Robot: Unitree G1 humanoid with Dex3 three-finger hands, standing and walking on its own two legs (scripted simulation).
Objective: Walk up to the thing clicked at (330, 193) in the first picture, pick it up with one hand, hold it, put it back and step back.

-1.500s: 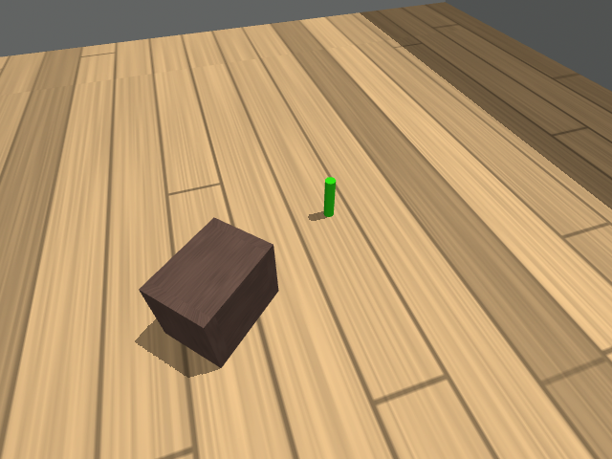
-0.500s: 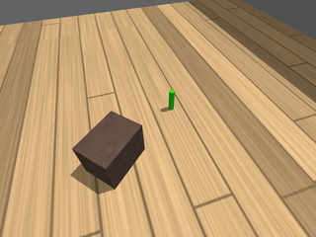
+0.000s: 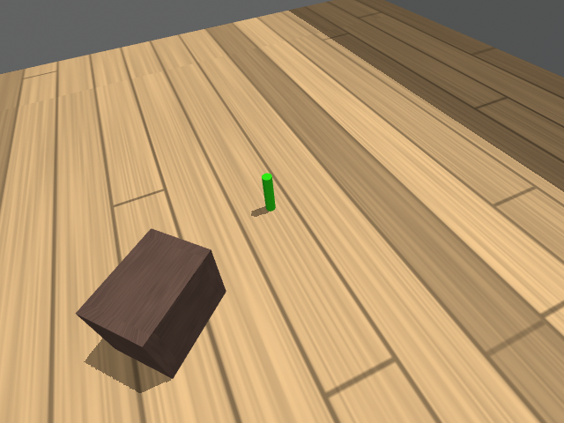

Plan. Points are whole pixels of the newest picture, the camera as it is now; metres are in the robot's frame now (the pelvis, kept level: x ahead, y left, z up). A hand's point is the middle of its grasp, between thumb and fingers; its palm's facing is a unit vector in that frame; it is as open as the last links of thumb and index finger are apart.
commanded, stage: walk up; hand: left
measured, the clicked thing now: (268, 192) +1.20 +0.14 -0.65
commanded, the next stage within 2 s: none
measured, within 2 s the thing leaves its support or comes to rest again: neither
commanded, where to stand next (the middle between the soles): +0.79 -0.01 m, yaw -5 degrees
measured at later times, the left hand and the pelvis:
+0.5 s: hand (142, 357) +0.26 +0.29 -0.14, palm faces -0.12 -0.93 -0.35, open 7.4 cm; pelvis +0.22 +0.01 +0.01, yaw -4 degrees
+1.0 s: hand (184, 244) +0.49 +0.25 -0.10, palm faces -0.09 -0.91 -0.41, open 7.4 cm; pelvis +0.42 -0.03 +0.02, yaw -4 degrees
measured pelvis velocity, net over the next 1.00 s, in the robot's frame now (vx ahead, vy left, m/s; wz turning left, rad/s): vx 0.42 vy -0.03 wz -0.08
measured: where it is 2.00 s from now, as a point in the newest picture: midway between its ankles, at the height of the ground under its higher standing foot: (296, 283)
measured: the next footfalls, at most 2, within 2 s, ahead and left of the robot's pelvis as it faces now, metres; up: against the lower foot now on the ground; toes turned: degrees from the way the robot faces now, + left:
left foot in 0.36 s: +0.32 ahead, +0.14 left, +0.00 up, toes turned +2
right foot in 0.74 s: +0.46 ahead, -0.16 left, +0.00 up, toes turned -9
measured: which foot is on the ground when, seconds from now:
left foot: up 0.00-0.34, down 0.36-0.74, up 0.76-1.00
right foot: down 0.00-0.40, up 0.42-0.72, down 0.74-1.00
